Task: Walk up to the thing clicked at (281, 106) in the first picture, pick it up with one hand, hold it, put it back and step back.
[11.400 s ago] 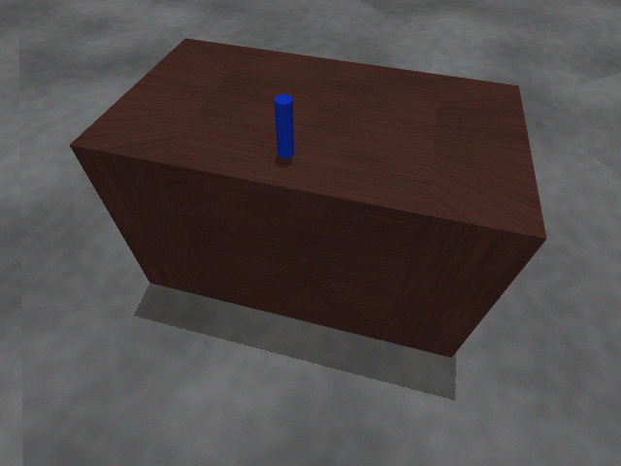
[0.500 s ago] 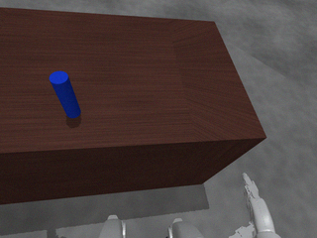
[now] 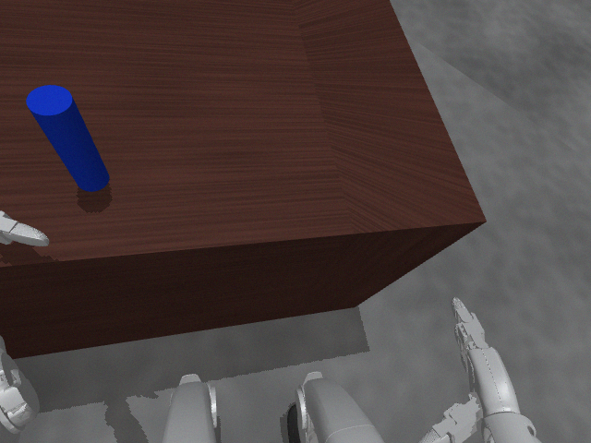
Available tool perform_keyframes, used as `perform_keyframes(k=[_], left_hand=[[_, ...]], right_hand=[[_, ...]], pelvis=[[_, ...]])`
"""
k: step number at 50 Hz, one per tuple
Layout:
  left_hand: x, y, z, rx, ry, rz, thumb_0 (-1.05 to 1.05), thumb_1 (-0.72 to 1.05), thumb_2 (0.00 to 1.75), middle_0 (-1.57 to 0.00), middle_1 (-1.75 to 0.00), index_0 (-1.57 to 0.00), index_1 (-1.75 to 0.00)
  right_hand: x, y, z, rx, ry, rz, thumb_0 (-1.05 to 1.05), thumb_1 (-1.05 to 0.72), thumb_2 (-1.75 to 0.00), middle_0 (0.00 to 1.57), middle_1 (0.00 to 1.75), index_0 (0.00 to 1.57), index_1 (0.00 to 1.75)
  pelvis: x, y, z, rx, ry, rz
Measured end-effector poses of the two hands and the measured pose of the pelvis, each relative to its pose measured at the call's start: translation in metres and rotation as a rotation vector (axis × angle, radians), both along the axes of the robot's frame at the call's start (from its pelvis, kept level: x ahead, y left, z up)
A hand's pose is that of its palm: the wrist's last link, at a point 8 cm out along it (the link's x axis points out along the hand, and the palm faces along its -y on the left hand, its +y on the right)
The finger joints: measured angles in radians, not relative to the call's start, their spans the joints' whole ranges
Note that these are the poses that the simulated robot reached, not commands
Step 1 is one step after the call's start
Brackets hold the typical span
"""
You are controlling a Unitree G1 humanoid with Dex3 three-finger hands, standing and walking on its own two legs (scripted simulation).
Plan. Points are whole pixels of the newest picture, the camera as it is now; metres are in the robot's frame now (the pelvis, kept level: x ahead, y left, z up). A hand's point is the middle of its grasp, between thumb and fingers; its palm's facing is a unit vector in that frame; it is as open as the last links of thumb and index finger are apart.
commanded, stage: close in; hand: left
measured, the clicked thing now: (74, 145) +0.48 +0.23 +0.04
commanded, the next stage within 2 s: rest palm in 0.56 s
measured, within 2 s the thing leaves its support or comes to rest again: leaves its support in 1.90 s
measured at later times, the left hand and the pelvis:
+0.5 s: hand (70, 169) +0.46 +0.24 +0.02, palm faces +0.19 -0.98 +0.03, open 17.4 cm; pelvis -0.01 -0.01 -0.01, yaw +0 degrees
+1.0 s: hand (93, 162) +0.47 +0.22 +0.02, palm faces +0.20 -0.98 +0.02, open 16.8 cm; pelvis -0.01 +0.00 -0.01, yaw -1 degrees
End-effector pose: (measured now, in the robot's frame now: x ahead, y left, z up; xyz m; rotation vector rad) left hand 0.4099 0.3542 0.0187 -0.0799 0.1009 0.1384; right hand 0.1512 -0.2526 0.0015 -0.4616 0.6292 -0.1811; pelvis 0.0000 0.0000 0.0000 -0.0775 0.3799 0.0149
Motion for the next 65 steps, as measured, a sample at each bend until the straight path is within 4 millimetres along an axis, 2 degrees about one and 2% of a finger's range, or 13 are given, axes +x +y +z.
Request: perform_keyframes(k=[5,11,16,27,44,48,57,65], left_hand=[[0.008,-0.013,-0.003,0.029,-0.057,0.031,-0.01,-0.54,0.06,-0.04,-0.05,-0.05,-0.06],[0.011,-0.029,-0.003,0.042,-0.034,0.038,-0.01,-0.53,0.05,-0.04,-0.04,-0.05,-0.04],[0.013,-0.045,-0.003,0.042,-0.029,0.042,-0.01,-0.52,0.04,-0.05,-0.04,-0.06,-0.03],[0.021,-0.065,-0.003,0.048,-0.044,0.044,-0.01,-0.51,0.02,-0.05,-0.02,-0.06,-0.02],[0.031,-0.089,-0.004,0.057,-0.039,0.048,-0.01,-0.58,0.03,-0.09,-0.02,-0.09,-0.02],[0.03,-0.089,-0.003,0.069,-0.053,0.048,-0.01,-0.56,0.04,-0.16,-0.06,-0.16,-0.06],[0.038,-0.073,0.002,0.071,-0.061,0.087,-0.01,-0.43,0.17,-0.44,-0.28,-0.44,-0.28],[0.05,-0.076,-0.002,0.066,-0.046,0.061,-0.01,-0.25,0.31,-0.64,-0.46,-0.64,-0.45]], right_hand=[[-0.009,-0.004,-0.006,-0.006,0.018,-0.018,-0.01,0.54,-0.05,0.05,0.05,0.06,0.05],[-0.007,0.007,-0.014,0.048,0.01,0.008,-0.01,0.54,-0.05,0.05,0.05,0.06,0.05],[-0.008,0.007,-0.011,0.059,-0.008,0.006,-0.01,0.54,-0.05,0.06,0.05,0.06,0.05],[-0.012,0.001,0.002,0.042,-0.016,-0.01,-0.01,0.53,-0.05,0.06,0.05,0.06,0.05],[-0.016,-0.002,-0.001,0.057,0.011,-0.046,-0.01,0.53,-0.06,0.06,0.05,0.06,0.05],[-0.013,-0.001,0.001,0.058,-0.002,-0.042,-0.01,0.52,-0.06,0.06,0.05,0.06,0.05],[-0.015,-0.005,0.007,0.029,-0.005,-0.041,-0.01,0.52,-0.05,0.06,0.05,0.06,0.05],[-0.015,-0.004,0.001,0.029,0.018,-0.034,-0.01,0.52,-0.05,0.06,0.05,0.06,0.05]], pelvis=[[-0.003,-0.002,-0.008,-0.001,0.018,-0.007],[-0.005,-0.003,-0.013,0.0,0.023,-0.005],[-0.006,-0.004,-0.013,0.005,0.017,-0.007],[-0.007,-0.006,-0.013,0.01,0.008,-0.008],[-0.005,-0.002,-0.012,0.009,0.011,-0.017],[-0.006,-0.002,-0.013,0.011,0.01,-0.019],[-0.008,-0.003,-0.014,0.009,0.013,-0.014],[-0.008,-0.004,-0.016,0.004,0.033,-0.015]])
